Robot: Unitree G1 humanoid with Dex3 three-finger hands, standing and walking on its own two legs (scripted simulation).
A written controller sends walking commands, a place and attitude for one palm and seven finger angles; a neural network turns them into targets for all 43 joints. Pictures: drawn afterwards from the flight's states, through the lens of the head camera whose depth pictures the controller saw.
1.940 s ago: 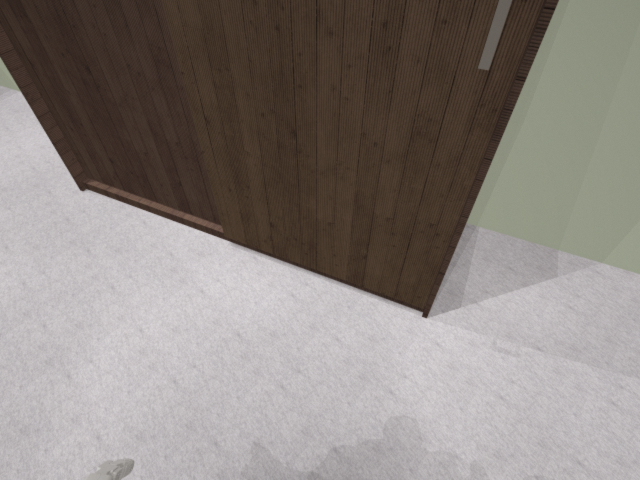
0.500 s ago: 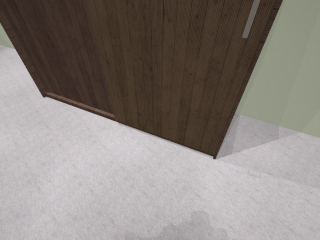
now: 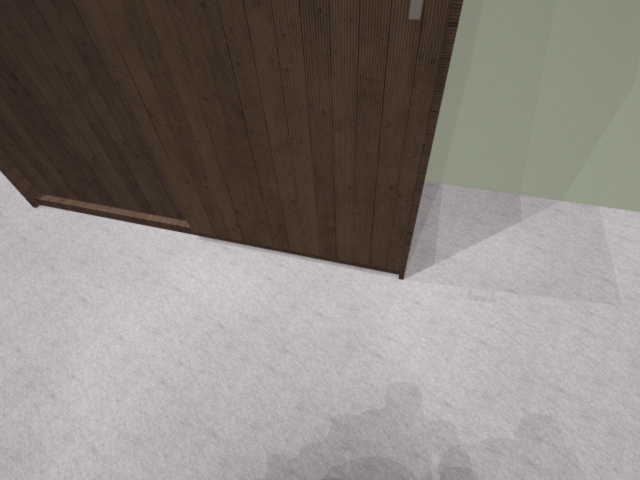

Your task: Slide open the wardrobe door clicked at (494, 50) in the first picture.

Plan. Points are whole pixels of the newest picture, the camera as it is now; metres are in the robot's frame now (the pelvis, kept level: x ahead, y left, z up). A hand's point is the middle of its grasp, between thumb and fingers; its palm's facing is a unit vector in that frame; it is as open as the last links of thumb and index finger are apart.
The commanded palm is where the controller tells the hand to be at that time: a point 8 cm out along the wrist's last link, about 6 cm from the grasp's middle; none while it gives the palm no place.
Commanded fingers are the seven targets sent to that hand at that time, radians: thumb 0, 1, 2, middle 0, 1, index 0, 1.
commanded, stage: turn to face it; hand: right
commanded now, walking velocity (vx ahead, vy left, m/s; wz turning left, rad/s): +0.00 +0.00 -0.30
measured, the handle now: out of the picture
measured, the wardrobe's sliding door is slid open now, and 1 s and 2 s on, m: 0.00 0.00 0.00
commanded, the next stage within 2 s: take the last steps up to it in 0.26 s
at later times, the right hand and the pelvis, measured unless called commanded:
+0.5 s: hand out of the picture +0.01 -0.16 -0.14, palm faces +0.17 +0.96 -0.23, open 7.4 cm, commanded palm none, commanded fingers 0.00 -0.90 -0.90 0.20 0.30 0.20 0.30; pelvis -0.01 +0.03 +0.02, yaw -8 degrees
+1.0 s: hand out of the picture +0.03 -0.16 -0.17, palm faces +0.17 +0.98 -0.10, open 7.4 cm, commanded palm none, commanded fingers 0.00 -0.90 -0.90 0.20 0.30 0.20 0.30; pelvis +0.09 +0.00 +0.02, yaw -6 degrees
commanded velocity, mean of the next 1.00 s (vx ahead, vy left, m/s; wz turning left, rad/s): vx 0.20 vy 0.09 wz -0.05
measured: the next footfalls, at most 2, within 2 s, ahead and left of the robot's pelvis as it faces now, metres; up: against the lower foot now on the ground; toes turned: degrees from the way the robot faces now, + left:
left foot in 0.44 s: +0.03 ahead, +0.13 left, +0.00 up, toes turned -7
right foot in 0.82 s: +0.07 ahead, -0.11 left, +0.00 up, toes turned -16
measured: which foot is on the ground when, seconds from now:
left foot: up 0.00-0.42, down 0.44-0.82, up 0.84-1.00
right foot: down 0.00-0.44, up 0.46-0.80, down 0.82-1.00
